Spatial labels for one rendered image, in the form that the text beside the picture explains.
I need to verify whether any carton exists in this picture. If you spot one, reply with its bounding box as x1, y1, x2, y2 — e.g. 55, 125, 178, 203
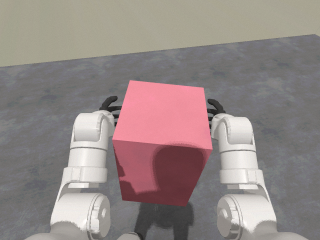
112, 80, 213, 207

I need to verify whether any right robot hand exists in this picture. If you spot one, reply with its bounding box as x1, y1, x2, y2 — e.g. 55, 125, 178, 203
207, 98, 226, 136

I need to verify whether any left robot hand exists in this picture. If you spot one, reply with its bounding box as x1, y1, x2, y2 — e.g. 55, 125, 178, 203
99, 96, 122, 127

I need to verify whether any robot left forearm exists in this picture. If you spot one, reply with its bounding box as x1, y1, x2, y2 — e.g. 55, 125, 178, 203
50, 110, 115, 230

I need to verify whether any robot left upper arm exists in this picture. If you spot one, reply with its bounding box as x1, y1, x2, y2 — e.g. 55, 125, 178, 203
24, 193, 111, 240

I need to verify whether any robot right upper arm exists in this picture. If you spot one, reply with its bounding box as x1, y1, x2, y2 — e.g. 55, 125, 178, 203
217, 194, 308, 240

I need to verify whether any robot right forearm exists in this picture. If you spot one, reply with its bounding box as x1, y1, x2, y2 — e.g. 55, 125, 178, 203
211, 113, 277, 229

